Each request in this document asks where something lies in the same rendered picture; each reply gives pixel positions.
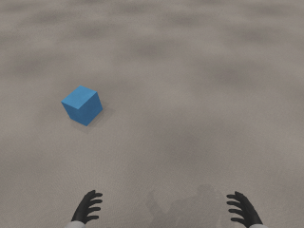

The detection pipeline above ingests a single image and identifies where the robot right hand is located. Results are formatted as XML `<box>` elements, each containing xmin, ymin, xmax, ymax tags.
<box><xmin>226</xmin><ymin>191</ymin><xmax>263</xmax><ymax>228</ymax></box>

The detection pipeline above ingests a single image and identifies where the carton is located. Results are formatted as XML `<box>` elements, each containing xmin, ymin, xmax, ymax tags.
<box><xmin>61</xmin><ymin>85</ymin><xmax>103</xmax><ymax>126</ymax></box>

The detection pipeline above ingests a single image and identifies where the robot left hand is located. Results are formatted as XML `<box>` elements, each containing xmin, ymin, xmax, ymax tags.
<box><xmin>71</xmin><ymin>189</ymin><xmax>103</xmax><ymax>225</ymax></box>

